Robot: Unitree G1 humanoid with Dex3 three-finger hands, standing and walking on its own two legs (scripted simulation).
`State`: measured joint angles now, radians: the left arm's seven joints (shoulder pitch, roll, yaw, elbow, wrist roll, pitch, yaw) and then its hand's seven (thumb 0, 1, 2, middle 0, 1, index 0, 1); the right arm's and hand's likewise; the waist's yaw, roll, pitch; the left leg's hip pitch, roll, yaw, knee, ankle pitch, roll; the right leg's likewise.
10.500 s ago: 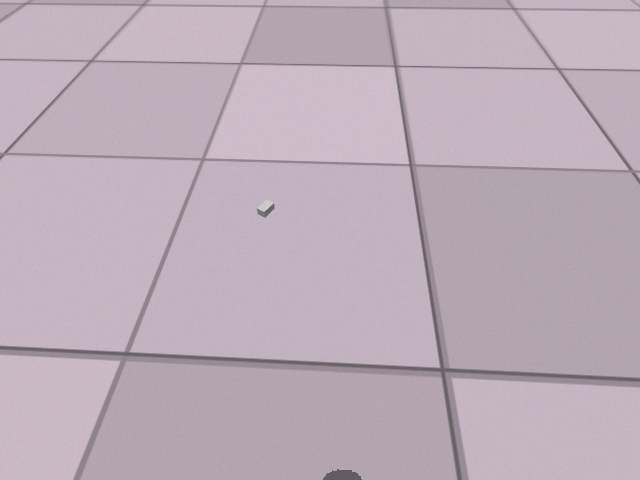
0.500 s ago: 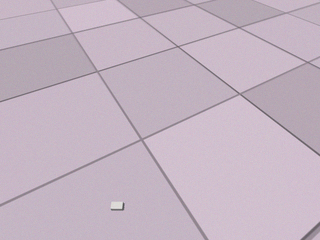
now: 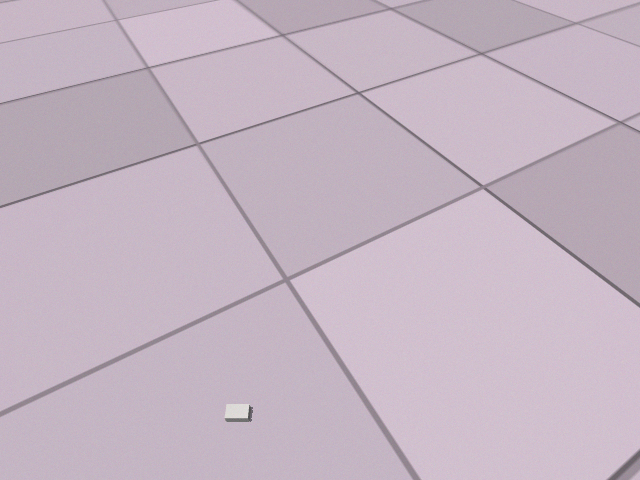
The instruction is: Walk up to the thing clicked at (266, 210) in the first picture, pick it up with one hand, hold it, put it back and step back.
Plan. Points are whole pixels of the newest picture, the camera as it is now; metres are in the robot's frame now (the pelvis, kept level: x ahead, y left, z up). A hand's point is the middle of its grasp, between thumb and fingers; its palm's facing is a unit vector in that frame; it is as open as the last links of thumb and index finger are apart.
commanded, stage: stand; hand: left
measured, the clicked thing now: (238, 412) +0.46 +0.27 -0.77
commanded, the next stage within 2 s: walk up in 0.86 s
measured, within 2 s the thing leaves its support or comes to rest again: neither
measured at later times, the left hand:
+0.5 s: hand out of the picture +0.07 +0.25 -0.16, palm faces -0.03 -0.94 -0.35, open 7.4 cm
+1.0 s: hand out of the picture +0.08 +0.26 -0.15, palm faces -0.01 -0.93 -0.37, open 7.4 cm
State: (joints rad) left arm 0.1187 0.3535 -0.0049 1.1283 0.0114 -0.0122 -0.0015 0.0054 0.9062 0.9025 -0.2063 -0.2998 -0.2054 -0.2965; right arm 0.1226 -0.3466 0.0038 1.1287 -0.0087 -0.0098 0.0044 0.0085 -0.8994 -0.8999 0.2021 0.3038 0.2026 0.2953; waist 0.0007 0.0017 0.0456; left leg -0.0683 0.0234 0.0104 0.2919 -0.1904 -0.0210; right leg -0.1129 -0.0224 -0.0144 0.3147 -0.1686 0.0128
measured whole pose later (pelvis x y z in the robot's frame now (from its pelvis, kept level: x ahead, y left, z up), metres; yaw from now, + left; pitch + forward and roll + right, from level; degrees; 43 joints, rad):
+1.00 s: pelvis +0.01 +0.01 +0.00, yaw -1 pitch -2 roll +0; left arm 0.15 0.34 0.02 1.11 0.03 -0.03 0.01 0.00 0.90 0.90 -0.21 -0.30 -0.21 -0.30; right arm 0.14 -0.38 -0.03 1.09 -0.03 0.02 0.02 0.01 -0.90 -0.90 0.20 0.30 0.20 0.30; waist 0.01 0.03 0.04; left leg -0.08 0.03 0.02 0.37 -0.25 -0.01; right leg -0.12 -0.02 0.00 0.35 -0.20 0.02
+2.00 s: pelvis +0.01 +0.02 -0.01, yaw -2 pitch -4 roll +0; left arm 0.17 0.38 0.01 1.05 0.02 -0.02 0.03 0.01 0.90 0.90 -0.21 -0.30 -0.21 -0.30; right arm 0.12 -0.36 -0.06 1.00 -0.02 0.05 0.04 0.01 -0.90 -0.90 0.20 0.30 0.20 0.30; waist 0.01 0.01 0.09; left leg -0.08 -0.01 0.05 0.45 -0.30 0.02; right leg -0.14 -0.05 0.03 0.47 -0.27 0.04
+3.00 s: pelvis -0.01 +0.00 +0.00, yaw -1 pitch -3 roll +0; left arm 0.12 0.35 0.00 1.13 0.01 -0.01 0.00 0.01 0.91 0.90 -0.21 -0.30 -0.21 -0.30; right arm 0.12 -0.35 -0.01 1.13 -0.01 -0.01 0.01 0.01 -0.90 -0.90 0.20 0.30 0.20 0.30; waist -0.01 0.01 0.06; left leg -0.06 0.03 0.03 0.30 -0.18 -0.02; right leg -0.11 -0.02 0.00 0.31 -0.15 0.02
